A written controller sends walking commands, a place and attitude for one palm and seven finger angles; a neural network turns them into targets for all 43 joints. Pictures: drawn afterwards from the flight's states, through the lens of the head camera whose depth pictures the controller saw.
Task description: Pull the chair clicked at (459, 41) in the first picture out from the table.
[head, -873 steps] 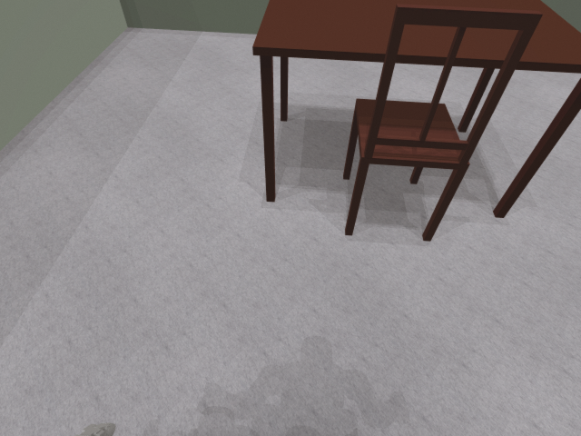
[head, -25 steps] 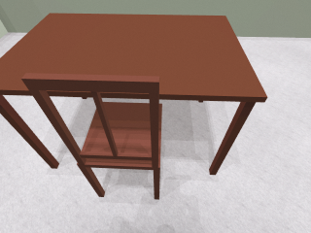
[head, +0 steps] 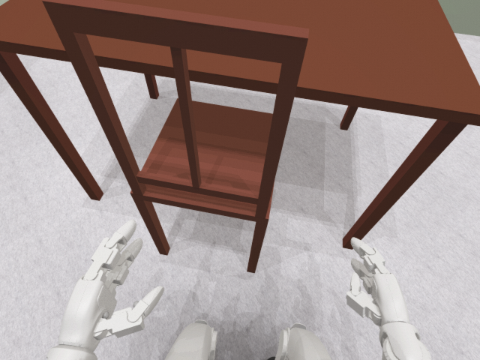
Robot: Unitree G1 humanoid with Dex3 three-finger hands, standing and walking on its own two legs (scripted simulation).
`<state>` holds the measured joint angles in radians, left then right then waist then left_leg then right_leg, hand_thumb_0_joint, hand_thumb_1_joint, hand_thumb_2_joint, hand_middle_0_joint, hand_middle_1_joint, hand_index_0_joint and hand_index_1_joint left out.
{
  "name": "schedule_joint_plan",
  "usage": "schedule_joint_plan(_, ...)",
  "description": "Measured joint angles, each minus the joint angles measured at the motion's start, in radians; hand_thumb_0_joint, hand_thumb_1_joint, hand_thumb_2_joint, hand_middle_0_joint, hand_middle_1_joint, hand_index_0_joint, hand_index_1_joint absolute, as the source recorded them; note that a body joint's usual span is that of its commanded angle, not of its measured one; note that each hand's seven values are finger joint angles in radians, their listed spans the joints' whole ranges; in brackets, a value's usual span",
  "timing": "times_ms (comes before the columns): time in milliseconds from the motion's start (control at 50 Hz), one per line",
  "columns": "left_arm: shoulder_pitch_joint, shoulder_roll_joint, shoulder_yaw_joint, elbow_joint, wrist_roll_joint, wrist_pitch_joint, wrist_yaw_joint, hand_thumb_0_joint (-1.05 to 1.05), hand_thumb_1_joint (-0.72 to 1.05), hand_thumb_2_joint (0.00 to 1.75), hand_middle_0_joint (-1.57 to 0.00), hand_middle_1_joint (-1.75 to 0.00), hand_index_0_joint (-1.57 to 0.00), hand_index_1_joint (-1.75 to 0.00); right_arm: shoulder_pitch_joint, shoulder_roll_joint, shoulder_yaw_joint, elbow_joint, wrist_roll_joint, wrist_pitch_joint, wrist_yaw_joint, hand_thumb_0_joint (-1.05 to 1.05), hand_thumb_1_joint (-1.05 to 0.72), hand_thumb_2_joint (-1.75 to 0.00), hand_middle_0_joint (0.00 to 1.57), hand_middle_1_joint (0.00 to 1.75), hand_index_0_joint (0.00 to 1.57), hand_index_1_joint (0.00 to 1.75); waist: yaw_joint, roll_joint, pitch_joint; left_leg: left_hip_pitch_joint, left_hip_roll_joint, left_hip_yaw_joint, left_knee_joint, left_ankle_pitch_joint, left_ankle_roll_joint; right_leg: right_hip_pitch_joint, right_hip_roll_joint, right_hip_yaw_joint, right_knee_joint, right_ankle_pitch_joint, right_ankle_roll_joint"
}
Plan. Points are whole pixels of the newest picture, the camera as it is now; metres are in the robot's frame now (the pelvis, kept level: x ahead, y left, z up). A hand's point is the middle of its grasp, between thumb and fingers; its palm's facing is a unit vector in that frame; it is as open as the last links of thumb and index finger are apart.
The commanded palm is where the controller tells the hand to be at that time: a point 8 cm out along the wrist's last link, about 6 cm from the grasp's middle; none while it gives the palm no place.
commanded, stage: raise the hand toward the chair's back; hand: left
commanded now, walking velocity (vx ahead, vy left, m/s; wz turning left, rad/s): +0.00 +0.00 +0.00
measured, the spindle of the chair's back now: (189, 132) +0.51 +0.17 +0.05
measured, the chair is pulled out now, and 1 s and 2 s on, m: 0.00 0.00 0.00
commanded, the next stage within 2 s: aim the fingers beside a spindle in 1.52 s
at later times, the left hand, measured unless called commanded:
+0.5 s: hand (137, 261) +0.24 +0.18 +0.05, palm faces -0.08 -1.00 -0.05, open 14.9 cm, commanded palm +0.22 +0.24 +0.06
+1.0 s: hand (121, 239) +0.27 +0.21 +0.07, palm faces -0.06 -1.00 -0.08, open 16.9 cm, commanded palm +0.25 +0.27 +0.07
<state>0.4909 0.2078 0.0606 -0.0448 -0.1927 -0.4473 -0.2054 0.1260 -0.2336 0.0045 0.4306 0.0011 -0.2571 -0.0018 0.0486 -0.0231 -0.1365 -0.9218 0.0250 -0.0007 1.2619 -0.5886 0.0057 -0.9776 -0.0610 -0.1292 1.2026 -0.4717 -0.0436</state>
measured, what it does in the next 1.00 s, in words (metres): stands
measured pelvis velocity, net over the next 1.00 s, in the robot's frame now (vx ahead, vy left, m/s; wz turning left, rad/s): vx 0.03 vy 0.01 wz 0.00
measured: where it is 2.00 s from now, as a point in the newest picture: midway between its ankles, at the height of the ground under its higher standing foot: outside the picture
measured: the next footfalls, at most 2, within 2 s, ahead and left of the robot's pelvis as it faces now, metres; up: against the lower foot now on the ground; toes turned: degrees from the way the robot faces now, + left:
none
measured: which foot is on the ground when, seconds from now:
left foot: down 0.00-1.00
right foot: down 0.00-1.00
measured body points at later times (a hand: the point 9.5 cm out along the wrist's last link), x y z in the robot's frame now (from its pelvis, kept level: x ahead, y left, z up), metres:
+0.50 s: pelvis +0.02 +0.01 +0.01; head +0.10 +0.02 +0.46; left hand +0.24 +0.24 +0.05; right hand +0.19 -0.25 -0.06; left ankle +0.02 +0.12 -0.63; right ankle +0.07 -0.10 -0.63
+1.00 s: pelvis +0.03 +0.01 +0.02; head +0.10 +0.02 +0.47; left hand +0.26 +0.27 +0.07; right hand +0.21 -0.22 -0.05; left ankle +0.02 +0.12 -0.63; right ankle +0.07 -0.10 -0.63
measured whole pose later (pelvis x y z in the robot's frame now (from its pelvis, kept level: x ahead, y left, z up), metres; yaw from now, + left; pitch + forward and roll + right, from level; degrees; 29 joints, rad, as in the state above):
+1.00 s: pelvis +0.03 +0.01 +0.02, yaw +0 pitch +16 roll -2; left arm 0.30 0.28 0.23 0.04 -0.27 -0.32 -0.35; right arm 0.22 -0.24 0.03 0.53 0.02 -0.22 -0.04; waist 0.00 0.02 -0.13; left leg -0.85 0.03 0.00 1.15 -0.58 0.01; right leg -0.89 -0.05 -0.13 1.08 -0.46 -0.02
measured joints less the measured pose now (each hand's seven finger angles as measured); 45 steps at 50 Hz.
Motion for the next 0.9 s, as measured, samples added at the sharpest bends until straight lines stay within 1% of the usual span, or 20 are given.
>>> schedule_joint_plan(40,-0.034,0.005,0.008,-0.020,-0.011,-0.018,-0.020,0.01,0.38,0.68,-0.15,-0.22,-0.15,-0.22,0.004,0.018,0.032,0.032,-0.002,-0.004,-0.005,0.01,-0.91,-0.90,0.20,0.30,0.20,0.30,0.008,0.019,0.003,-0.030,-0.001,-0.015,0.021,-0.003,0.000,-0.019,-0.002,-0.014,0.009,-0.002,0.000)
schedule_joint_plan(80,-0.086,0.008,0.011,-0.022,-0.019,-0.005,-0.054,0.01,0.33,0.66,-0.14,-0.21,-0.14,-0.21,0.012,0.034,0.058,0.064,0.000,-0.002,-0.010,0.01,-0.91,-0.90,0.20,0.30,0.20,0.30,0.010,0.035,0.006,-0.054,-0.002,-0.022,0.035,-0.005,0.001,-0.038,-0.004,-0.020,0.016,-0.001,0.001)
schedule_joint_plan(120,-0.132,0.011,0.011,-0.018,-0.023,0.043,-0.088,0.01,0.28,0.64,-0.14,-0.21,-0.13,-0.21,0.026,0.049,0.073,0.088,0.006,0.009,-0.014,0.01,-0.90,-0.90,0.21,0.30,0.21,0.30,0.005,0.045,0.008,-0.067,-0.002,-0.020,0.038,-0.005,0.003,-0.050,-0.004,-0.019,0.018,0.001,0.002)
schedule_joint_plan(160,-0.157,0.014,0.015,-0.013,-0.029,0.105,-0.106,0.01,0.24,0.62,-0.13,-0.20,-0.13,-0.20,0.045,0.060,0.077,0.106,0.012,0.023,-0.019,0.01,-0.90,-0.90,0.21,0.30,0.21,0.30,-0.008,0.051,0.009,-0.064,-0.001,-0.013,0.028,-0.002,0.005,-0.051,-0.002,-0.012,0.009,0.006,0.005)
schedule_joint_plan(200,-0.158,0.013,0.024,-0.013,-0.035,0.159,-0.102,0.01,0.19,0.60,-0.13,-0.19,-0.13,-0.19,0.067,0.065,0.070,0.115,0.016,0.036,-0.023,0.01,-0.90,-0.90,0.21,0.30,0.21,0.30,-0.025,0.053,0.009,-0.051,0.000,-0.003,0.008,0.003,0.008,-0.043,0.000,-0.003,-0.008,0.012,0.009)
schedule_joint_plan(240,-0.140,0.010,0.035,-0.020,-0.040,0.183,-0.080,0.00,0.14,0.58,-0.13,-0.19,-0.12,-0.18,0.092,0.062,0.055,0.119,0.018,0.042,-0.027,0.01,-0.90,-0.90,0.21,0.30,0.21,0.30,-0.040,0.053,0.007,-0.032,0.001,0.007,-0.017,0.009,0.010,-0.029,0.003,0.007,-0.029,0.019,0.012)
schedule_joint_plan(280,-0.117,0.008,0.047,-0.027,-0.041,0.176,-0.053,0.00,0.10,0.56,-0.12,-0.18,-0.12,-0.18,0.114,0.050,0.038,0.119,0.018,0.043,-0.031,0.01,-0.90,-0.90,0.21,0.30,0.21,0.30,-0.051,0.049,0.002,-0.014,0.001,0.015,-0.039,0.013,0.012,-0.016,0.006,0.014,-0.047,0.023,0.015)
schedule_joint_plan(360,-0.084,0.013,0.064,-0.029,-0.034,0.121,-0.021,0.00,0.01,0.52,-0.11,-0.16,-0.11,-0.16,0.139,0.008,0.005,0.116,0.018,0.036,-0.037,0.01,-0.90,-0.90,0.21,0.30,0.21,0.30,-0.066,0.041,-0.005,0.003,0.000,0.018,-0.060,0.015,0.014,0.000,0.006,0.017,-0.065,0.024,0.018)
schedule_joint_plan(420,-0.081,0.023,0.071,-0.015,-0.032,0.091,-0.025,0.00,-0.06,0.49,-0.11,-0.15,-0.10,-0.15,0.137,-0.023,-0.014,0.112,0.022,0.030,-0.041,0.01,-0.90,-0.90,0.21,0.30,0.21,0.30,-0.071,0.035,-0.006,0.005,-0.001,0.015,-0.060,0.010,0.015,0.003,0.005,0.015,-0.067,0.019,0.020)
schedule_joint_plan(500,-0.086,0.037,0.073,-0.001,-0.035,0.085,-0.043,0.00,-0.16,0.45,-0.10,-0.14,-0.09,-0.14,0.119,-0.043,-0.028,0.101,0.025,0.024,-0.046,0.01,-0.91,-0.90,0.20,0.30,0.20,0.30,-0.073,0.029,-0.003,0.013,0.000,0.012,-0.061,0.004,0.015,0.014,0.007,0.012,-0.070,0.014,0.020)
schedule_joint_plan(600,-0.099,0.046,0.082,0.003,-0.039,0.089,-0.049,-0.01,-0.27,0.40,-0.09,-0.12,-0.08,-0.12,0.093,-0.034,-0.024,0.080,0.023,0.022,-0.043,0.01,-0.91,-0.90,0.20,0.30,0.20,0.30,-0.070,0.029,0.000,0.035,0.000,0.008,-0.076,0.003,0.014,0.037,0.008,0.008,-0.085,0.012,0.021)
schedule_joint_plan(720,-0.125,0.049,0.104,0.019,-0.046,0.102,-0.071,-0.01,-0.40,0.34,-0.07,-0.10,-0.07,-0.10,0.077,-0.006,0.004,0.067,0.019,0.033,-0.034,0.01,-0.91,-0.90,0.20,0.30,0.20,0.30,-0.056,0.035,-0.005,0.055,-0.001,0.005,-0.094,0.004,0.012,0.059,0.008,0.005,-0.102,0.011,0.021)
schedule_joint_plan(820,-0.148,0.057,0.121,0.039,-0.055,0.120,-0.101,-0.01,-0.46,0.32,-0.07,-0.09,-0.06,-0.09,0.076,0.007,0.025,0.069,0.017,0.039,-0.031,0.01,-0.90,-0.90,0.21,0.30,0.21,0.30,-0.047,0.043,-0.006,0.065,-0.001,0.002,-0.101,0.005,0.011,0.070,0.009,0.002,-0.109,0.010,0.021)
schedule_joint_plan(900,-0.166,0.063,0.141,0.058,-0.067,0.124,-0.119,-0.01,-0.48,0.31,-0.07,-0.09,-0.06,-0.09,0.083,0.007,0.031,0.079,0.017,0.040,-0.031,0.01,-0.90,-0.90,0.21,0.30,0.21,0.30,-0.045,0.047,-0.004,0.071,-0.001,0.000,-0.107,0.006,0.010,0.077,0.009,0.000,-0.115,0.011,0.020)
